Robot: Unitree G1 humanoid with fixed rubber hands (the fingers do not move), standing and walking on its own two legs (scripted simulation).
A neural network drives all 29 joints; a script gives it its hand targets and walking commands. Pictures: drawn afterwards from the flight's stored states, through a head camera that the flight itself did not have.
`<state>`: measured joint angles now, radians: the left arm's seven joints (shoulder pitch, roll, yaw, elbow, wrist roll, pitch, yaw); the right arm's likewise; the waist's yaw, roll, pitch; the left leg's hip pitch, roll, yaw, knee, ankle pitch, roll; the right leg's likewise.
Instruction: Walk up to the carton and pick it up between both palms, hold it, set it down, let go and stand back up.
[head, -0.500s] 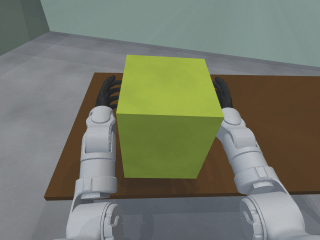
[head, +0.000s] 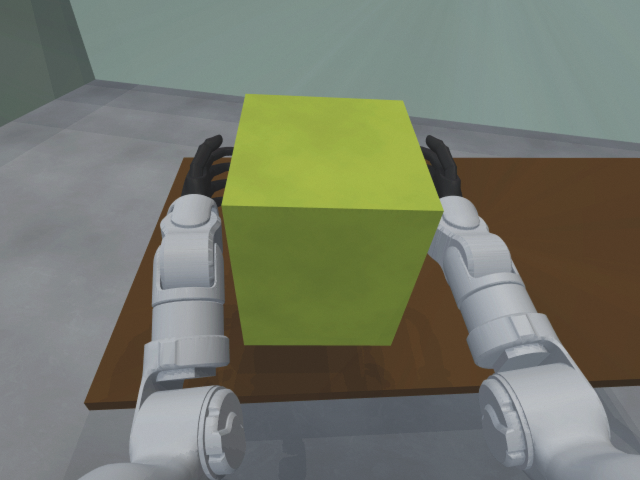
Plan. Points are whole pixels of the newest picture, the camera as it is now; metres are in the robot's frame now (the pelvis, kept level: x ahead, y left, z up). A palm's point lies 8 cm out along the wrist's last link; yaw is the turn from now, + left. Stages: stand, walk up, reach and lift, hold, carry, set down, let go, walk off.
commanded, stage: reach and lift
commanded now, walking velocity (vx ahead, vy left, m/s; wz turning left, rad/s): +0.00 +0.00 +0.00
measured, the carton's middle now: (321, 225) +0.38 +0.00 +0.16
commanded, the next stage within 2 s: hold in 0.72 s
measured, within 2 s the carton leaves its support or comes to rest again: neither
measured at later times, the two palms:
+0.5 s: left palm (200, 189) +0.37 +0.15 +0.22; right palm (447, 187) +0.37 -0.14 +0.23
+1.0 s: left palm (192, 181) +0.36 +0.15 +0.24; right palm (448, 171) +0.37 -0.14 +0.25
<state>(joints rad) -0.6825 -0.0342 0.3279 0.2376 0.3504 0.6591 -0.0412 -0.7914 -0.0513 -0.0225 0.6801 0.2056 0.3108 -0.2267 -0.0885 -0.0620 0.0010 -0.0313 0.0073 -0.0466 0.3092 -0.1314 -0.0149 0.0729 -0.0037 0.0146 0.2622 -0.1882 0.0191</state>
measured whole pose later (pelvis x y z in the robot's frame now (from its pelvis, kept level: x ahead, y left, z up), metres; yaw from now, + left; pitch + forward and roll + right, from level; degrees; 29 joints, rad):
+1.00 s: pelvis +0.00 +0.00 +0.00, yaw +0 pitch -9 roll -1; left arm -0.73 -0.02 0.35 0.17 0.36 0.80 -0.07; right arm -0.87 -0.08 0.01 0.64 0.29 0.44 -0.26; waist -0.09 -0.06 -0.03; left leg -0.03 0.02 -0.05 0.32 -0.14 -0.02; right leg 0.08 0.01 0.01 0.26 -0.19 0.01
